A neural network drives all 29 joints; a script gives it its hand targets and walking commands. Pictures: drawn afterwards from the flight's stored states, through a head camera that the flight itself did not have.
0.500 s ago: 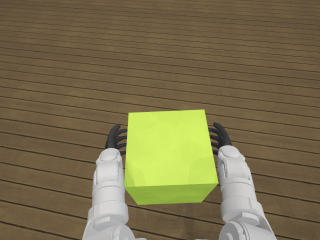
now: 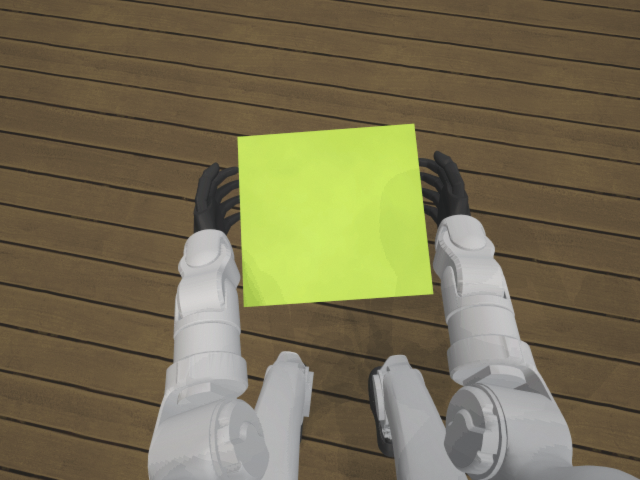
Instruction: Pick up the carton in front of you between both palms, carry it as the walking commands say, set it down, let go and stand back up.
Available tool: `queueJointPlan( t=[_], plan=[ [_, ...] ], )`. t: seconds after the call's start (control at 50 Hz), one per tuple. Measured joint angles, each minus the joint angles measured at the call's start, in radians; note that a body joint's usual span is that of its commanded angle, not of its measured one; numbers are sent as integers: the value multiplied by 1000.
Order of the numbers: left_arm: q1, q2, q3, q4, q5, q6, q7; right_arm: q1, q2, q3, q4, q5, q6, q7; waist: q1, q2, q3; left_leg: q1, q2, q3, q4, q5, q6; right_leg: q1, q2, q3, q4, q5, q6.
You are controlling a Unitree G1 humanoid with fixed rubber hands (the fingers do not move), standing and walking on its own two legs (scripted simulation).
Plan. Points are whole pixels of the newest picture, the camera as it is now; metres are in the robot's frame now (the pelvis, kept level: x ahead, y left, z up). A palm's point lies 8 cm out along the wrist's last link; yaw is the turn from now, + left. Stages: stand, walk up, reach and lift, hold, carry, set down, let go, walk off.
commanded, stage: set down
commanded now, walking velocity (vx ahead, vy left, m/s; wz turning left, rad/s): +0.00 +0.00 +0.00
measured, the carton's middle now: (331, 231) +0.43 +0.03 -0.15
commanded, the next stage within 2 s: none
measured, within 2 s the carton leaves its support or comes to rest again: rests again in 1.60 s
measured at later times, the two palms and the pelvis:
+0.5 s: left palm (236, 244) +0.42 +0.19 -0.22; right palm (413, 225) +0.46 -0.11 -0.23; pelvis -0.02 +0.00 -0.13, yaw +0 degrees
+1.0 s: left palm (249, 256) +0.44 +0.20 -0.38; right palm (390, 233) +0.49 -0.10 -0.39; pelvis -0.04 +0.00 -0.24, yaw +1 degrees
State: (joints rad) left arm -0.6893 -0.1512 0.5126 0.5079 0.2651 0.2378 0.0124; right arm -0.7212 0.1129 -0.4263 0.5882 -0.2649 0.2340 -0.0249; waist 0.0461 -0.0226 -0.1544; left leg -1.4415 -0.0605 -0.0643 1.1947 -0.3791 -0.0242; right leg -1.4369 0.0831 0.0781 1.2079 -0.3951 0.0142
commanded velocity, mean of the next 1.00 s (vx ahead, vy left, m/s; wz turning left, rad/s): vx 0.00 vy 0.00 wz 0.00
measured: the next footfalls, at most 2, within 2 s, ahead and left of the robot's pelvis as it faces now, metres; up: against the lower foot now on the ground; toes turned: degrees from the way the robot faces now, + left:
none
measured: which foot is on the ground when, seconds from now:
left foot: down 0.00-1.00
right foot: down 0.00-1.00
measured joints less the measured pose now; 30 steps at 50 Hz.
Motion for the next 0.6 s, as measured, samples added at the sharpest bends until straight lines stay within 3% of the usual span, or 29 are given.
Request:
queueJointPlan(
  t=[0.14,0.6],
  plan=[
    [-67,24,10,48,1,18,15,-81,-32,-11,65,-6,14,-3,3,-4,-56,-190,-12,-6,147,-37,-7,-188,11,-5,145,-38,4],
    [-245,112,2,129,-96,-14,63,-323,-153,83,217,88,-13,-53,21,-6,4,-632,-42,-4,555,-121,-39,-637,55,-9,560,-121,23]
  ],
)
